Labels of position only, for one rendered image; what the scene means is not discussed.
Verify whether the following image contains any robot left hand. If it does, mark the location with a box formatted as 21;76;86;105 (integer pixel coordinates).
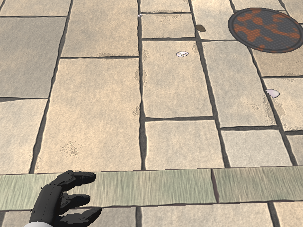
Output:
29;169;102;227

